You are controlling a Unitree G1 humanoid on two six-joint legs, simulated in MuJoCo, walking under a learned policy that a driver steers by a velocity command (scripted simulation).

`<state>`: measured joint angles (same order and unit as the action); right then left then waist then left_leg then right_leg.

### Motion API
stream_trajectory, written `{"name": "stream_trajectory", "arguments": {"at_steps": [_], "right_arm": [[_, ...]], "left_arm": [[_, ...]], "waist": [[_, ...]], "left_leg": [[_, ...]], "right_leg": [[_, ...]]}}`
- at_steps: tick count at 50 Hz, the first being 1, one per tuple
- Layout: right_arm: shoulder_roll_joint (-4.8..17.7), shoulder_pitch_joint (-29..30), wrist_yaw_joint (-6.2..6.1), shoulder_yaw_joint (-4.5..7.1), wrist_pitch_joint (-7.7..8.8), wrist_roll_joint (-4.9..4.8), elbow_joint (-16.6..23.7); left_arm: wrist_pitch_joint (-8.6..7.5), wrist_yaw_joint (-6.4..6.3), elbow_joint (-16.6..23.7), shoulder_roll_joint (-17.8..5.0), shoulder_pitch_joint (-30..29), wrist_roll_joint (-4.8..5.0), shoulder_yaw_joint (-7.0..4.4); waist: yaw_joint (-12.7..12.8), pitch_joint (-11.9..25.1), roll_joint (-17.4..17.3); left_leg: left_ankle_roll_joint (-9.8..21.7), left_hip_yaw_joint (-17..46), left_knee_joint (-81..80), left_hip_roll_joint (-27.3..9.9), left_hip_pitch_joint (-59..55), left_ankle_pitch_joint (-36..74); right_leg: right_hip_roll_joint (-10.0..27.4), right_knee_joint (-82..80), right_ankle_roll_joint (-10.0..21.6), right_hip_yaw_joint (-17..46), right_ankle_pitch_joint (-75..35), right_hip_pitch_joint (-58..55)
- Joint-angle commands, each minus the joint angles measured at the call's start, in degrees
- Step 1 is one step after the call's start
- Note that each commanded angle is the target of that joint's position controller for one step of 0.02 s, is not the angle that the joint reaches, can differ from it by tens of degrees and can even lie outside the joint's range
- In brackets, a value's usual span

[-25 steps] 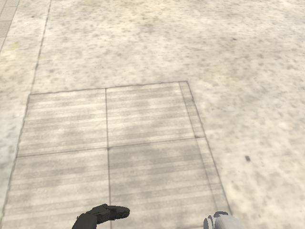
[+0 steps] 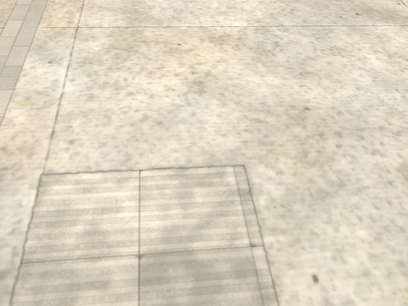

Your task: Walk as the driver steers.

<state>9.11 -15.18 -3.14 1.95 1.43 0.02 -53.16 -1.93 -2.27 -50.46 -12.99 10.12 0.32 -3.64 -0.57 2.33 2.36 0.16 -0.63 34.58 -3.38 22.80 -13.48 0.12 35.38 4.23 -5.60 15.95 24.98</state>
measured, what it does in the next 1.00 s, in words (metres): shifts its weight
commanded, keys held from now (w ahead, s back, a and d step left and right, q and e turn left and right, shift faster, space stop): no key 0.58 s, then q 0.20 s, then w+q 0.22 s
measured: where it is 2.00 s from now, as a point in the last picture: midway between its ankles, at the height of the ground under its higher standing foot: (137, 277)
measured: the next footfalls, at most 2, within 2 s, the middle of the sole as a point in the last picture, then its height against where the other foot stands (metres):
right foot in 1.34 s outside the picture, level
left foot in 1.78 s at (96, 280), level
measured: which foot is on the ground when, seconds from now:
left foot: down 0.00-1.00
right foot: down 0.00-0.98, up 1.00-1.00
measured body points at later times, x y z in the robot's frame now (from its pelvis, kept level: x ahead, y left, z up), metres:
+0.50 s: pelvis +0.07 +0.01 +0.02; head +0.09 +0.00 +0.46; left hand +0.16 +0.26 -0.11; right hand +0.19 -0.22 -0.11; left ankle +0.06 +0.14 -0.72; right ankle +0.06 -0.11 -0.72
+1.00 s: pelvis +0.11 +0.05 +0.00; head +0.13 +0.07 +0.45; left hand +0.18 +0.32 -0.12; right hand +0.29 -0.20 -0.08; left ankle +0.05 +0.15 -0.73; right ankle +0.06 -0.11 -0.72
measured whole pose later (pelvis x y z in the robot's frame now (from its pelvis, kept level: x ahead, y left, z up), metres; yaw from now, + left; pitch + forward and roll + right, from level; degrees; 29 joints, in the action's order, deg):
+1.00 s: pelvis +0.11 +0.05 +0.00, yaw +9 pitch +1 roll +0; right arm 15.6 -13.8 1.5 6.8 8.1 1.6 -39.2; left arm -2.9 0.6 -42.1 -13.3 15.0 -3.6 -3.2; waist -0.2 -1.3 1.7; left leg 3.9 -0.4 34.7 2.2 12.8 -23.2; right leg 7.6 39.3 2.3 -6.0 26.6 11.8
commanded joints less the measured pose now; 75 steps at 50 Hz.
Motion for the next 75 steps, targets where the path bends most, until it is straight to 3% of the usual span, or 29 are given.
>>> {"name": "stream_trajectory", "arguments": {"at_steps": [1,5,7,12,20,29,36,40,41,43,45,47,49,50,51,52,53,56,59,61,65,67,68,69,70,71,73,74,75], "right_arm": [[6.07,-0.01,-1.02,1.42,1.55,-0.35,2.85],[4.68,2.16,0.40,1.13,2.91,-1.77,3.12],[6.08,1.54,0.63,1.45,3.22,-1.50,3.63],[4.72,1.31,0.31,1.23,3.64,-1.30,5.19],[5.40,1.85,1.33,1.11,2.93,-1.03,7.48],[6.17,3.28,1.65,1.33,1.87,-1.34,9.76],[7.97,5.98,1.59,2.16,1.45,-2.48,15.87],[6.53,7.18,2.82,1.79,1.03,-2.18,19.25],[11.18,11.78,3.64,4.35,4.37,1.69,22.25],[11.45,7.11,2.49,5.19,6.13,2.14,19.56],[9.45,3.98,2.46,5.31,5.91,2.37,19.14],[6.16,-4.32,4.96,4.77,6.55,1.88,13.98],[9.34,-6.10,5.63,6.39,7.64,2.45,13.64],[16.54,-10.35,4.36,7.39,8.04,-0.16,15.74],[17.47,-11.80,3.93,6.90,8.30,1.25,14.82],[14.00,-9.80,3.91,5.63,7.70,2.96,13.22],[10.47,-9.67,4.83,4.05,7.16,4.28,12.03],[7.49,-4.39,5.24,1.26,6.34,4.20,10.49],[8.28,-5.18,5.58,0.90,6.85,3.33,9.55],[11.51,-1.76,6.38,1.45,6.30,2.17,11.24],[15.23,-7.39,7.23,2.11,6.20,2.31,9.67],[12.68,-9.18,7.33,1.24,6.77,2.78,9.11],[7.00,-11.76,7.06,-0.58,7.03,3.54,9.45],[2.06,-20.08,7.72,-2.24,7.45,4.69,10.61],[5.83,-6.26,8.77,-0.96,7.28,3.76,11.99],[6.94,2.44,8.33,0.09,7.44,2.66,14.78],[7.82,2.19,6.32,-0.37,6.83,4.27,14.26],[9.78,3.60,5.46,1.24,5.27,-3.94,18.18],[9.91,2.01,4.98,1.07,4.30,-4.30,17.83]], "left_arm": [[-0.81,0.51,4.61,-0.23,-1.11,-0.60,-0.01],[-1.18,0.57,1.49,-1.58,1.96,-2.11,0.05],[-0.97,0.70,2.28,-4.84,-0.08,-1.32,-0.48],[-1.20,1.08,2.83,-4.04,-0.20,-0.21,-0.63],[-1.71,1.41,2.99,-4.42,3.10,-0.13,-0.42],[-0.66,1.20,4.32,-4.56,2.97,-0.28,0.12],[0.84,-0.68,8.33,-7.48,2.36,-0.18,-1.48],[2.00,-1.41,11.39,-8.10,3.75,0.04,-2.22],[-1.52,1.07,9.66,-9.49,11.77,-1.55,-2.65],[-4.62,1.64,12.16,-8.13,5.36,-2.22,-2.07],[-6.10,1.82,14.53,-7.17,-4.64,-1.48,-0.81],[-2.59,2.23,16.00,-9.39,-12.15,-1.76,-1.18],[-0.19,3.66,10.19,-2.67,5.71,-5.87,-0.17],[-2.06,3.61,16.04,2.16,6.16,-5.79,1.21],[-4.77,5.11,16.99,1.60,3.89,-4.34,1.36],[-6.04,5.50,16.75,-2.41,-3.20,-3.11,0.70],[-6.79,4.74,17.22,-6.36,-5.86,-3.87,-0.13],[-5.37,3.74,17.81,-3.31,-3.44,-5.31,0.81],[-4.84,2.96,18.62,-2.46,-4.88,-3.61,1.07],[-4.44,4.22,18.09,-1.07,-6.04,-2.77,1.85],[-3.26,5.51,18.15,-3.73,-9.39,-2.07,2.11],[-3.95,4.18,15.49,-7.83,-1.28,-0.91,0.68],[-4.51,3.49,12.86,-9.03,9.67,-1.55,0.34],[-4.44,3.62,10.12,-10.68,24.36,-2.35,0.03],[-4.23,3.32,5.34,-9.28,32.13,-4.53,0.49],[-5.02,3.15,5.15,-10.31,27.04,-4.28,0.09],[-5.26,3.38,6.54,-2.21,14.51,-3.35,3.28],[-5.09,2.34,8.84,-4.68,8.57,0.95,1.66],[-5.15,1.77,7.76,-4.04,5.66,1.29,2.14]], "waist": [[2.16,-7.20,-18.80],[3.23,-3.46,-9.94],[1.89,-2.62,-4.98],[0.62,-2.42,2.32],[0.84,1.29,-2.26],[1.33,-0.71,-3.27],[2.54,-1.03,-0.73],[3.79,-0.04,4.37],[6.64,-3.25,4.49],[3.59,-6.99,8.22],[-3.16,-7.42,4.65],[-6.87,-6.77,-2.32],[-1.88,-1.34,-6.41],[-2.31,4.30,-16.22],[-6.06,-0.96,-18.22],[-7.79,-7.38,-12.90],[-6.99,-5.55,-7.71],[-0.30,-4.54,-3.46],[-0.44,-3.57,-4.11],[-0.13,-5.26,-4.35],[-0.31,-6.49,-6.06],[2.45,0.20,-7.23],[5.72,10.14,-1.28],[7.99,25.79,11.44],[13.83,10.90,9.95],[11.85,-2.71,5.48],[5.10,-2.00,1.39],[1.88,-1.00,-0.78],[-0.90,-0.58,-0.30]], "left_leg": [[9.27,21.25,-27.91,-11.50,2.92,-31.56],[4.97,9.09,-20.50,-4.96,-3.77,-15.43],[4.78,6.46,-17.57,-2.57,-2.76,-9.49],[3.44,0.07,-11.45,0.74,-7.17,-2.54],[2.85,0.42,-11.07,-0.63,-14.78,14.09],[2.18,-0.14,-10.49,-1.03,-14.47,15.58],[3.79,2.79,-7.01,-0.17,-6.05,16.15],[3.29,-0.16,0.45,2.83,3.35,-2.28],[4.48,2.88,3.75,4.66,6.89,-8.21],[6.24,4.04,21.61,1.66,4.43,-16.00],[7.26,2.21,17.45,0.51,-3.71,-16.06],[5.81,-2.03,-6.34,4.52,-18.31,-0.71],[8.65,4.03,-8.51,5.06,-27.90,2.19],[23.95,34.67,-8.46,-8.72,-35.70,17.50],[28.46,50.84,-21.71,-15.49,-35.28,3.03],[24.53,44.75,-20.76,-15.02,-30.73,-6.27],[21.13,38.25,-18.18,-12.60,-30.44,-7.49],[17.02,25.46,-19.06,-9.48,-21.30,8.22],[15.18,19.54,-21.53,-6.51,-18.41,13.02],[12.23,12.37,-22.99,-2.16,-6.23,14.85],[13.88,18.35,-18.51,-9.47,-14.97,30.02],[9.89,13.07,-7.86,-4.56,-13.26,43.26],[6.21,10.68,7.06,0.82,-4.22,36.50],[1.40,8.58,28.65,11.65,13.44,5.92],[2.37,8.41,47.99,13.65,29.63,-14.60],[5.73,9.13,54.31,8.13,35.89,-8.35],[7.62,9.87,49.31,1.74,26.36,1.24],[4.74,8.35,47.05,-0.12,20.99,-0.16],[3.19,8.38,43.26,-1.71,18.46,-2.58]], "right_leg": [[0.61,3.91,-0.67,6.15,2.61,-1.76],[1.86,-9.02,-0.15,5.75,-4.62,-10.48],[2.76,-10.93,0.45,6.28,-1.21,-12.87],[5.22,-15.88,1.82,11.00,3.32,-11.09],[4.00,-11.68,-0.16,8.11,-18.70,-15.38],[3.74,-10.89,-0.43,7.94,-17.59,-15.50],[5.01,-8.25,0.14,6.64,-14.40,-19.93],[12.41,-11.42,4.87,11.57,-4.60,-24.88],[20.84,-18.24,11.35,20.44,10.78,-20.16],[26.63,-25.75,13.54,25.24,25.73,-10.00],[21.43,-27.23,8.29,16.02,20.89,-5.59],[14.06,-16.11,6.15,4.77,17.87,-3.16],[9.68,5.98,3.32,-1.68,6.70,-3.06],[0.25,21.07,-2.97,-0.52,15.83,11.17],[-1.85,34.75,-3.69,10.37,18.61,25.01],[0.20,48.97,-1.39,12.91,14.55,33.39],[0.15,53.09,-0.66,12.93,11.48,35.90],[3.50,43.60,-1.18,12.06,0.63,25.61],[4.51,28.55,-4.59,9.38,-3.65,20.51],[2.63,9.69,-6.09,4.88,-3.15,2.28],[0.29,-3.28,-2.07,2.81,-11.59,0.30],[-1.43,-2.06,1.35,0.88,-16.92,-16.13],[2.99,2.81,6.91,6.68,-17.62,-35.24],[17.51,-4.39,22.29,32.80,-12.63,-60.85],[19.19,-16.33,18.60,45.48,4.64,-52.82],[19.23,-19.77,12.49,39.36,18.74,-38.03],[17.92,-22.59,12.15,28.66,7.56,-22.50],[15.94,-24.14,11.38,25.49,-6.21,-18.95],[14.96,-24.38,10.71,20.85,-10.68,-16.76]]}}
